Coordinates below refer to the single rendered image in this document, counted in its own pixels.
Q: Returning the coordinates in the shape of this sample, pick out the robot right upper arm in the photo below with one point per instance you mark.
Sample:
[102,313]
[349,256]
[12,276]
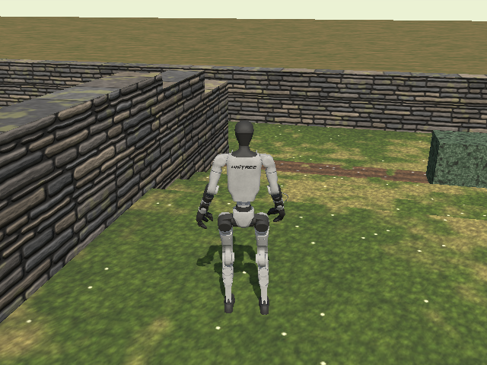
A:
[271,174]

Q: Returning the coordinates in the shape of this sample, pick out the robot left upper arm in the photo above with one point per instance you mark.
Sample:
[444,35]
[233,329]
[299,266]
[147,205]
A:
[219,161]

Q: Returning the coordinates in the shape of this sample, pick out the robot right forearm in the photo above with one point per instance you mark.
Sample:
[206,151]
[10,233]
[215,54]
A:
[277,199]

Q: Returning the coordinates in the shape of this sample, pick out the robot right foot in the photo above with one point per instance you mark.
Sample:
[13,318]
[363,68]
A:
[264,308]

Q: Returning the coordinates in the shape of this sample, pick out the robot left hand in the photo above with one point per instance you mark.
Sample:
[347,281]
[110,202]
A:
[200,217]

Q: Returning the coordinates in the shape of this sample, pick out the robot right hand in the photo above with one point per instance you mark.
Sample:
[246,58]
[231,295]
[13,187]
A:
[275,211]

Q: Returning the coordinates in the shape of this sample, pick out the robot left forearm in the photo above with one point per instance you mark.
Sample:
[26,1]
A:
[206,201]

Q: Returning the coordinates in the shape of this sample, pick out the left robot shin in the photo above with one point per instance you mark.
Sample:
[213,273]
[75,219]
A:
[227,275]

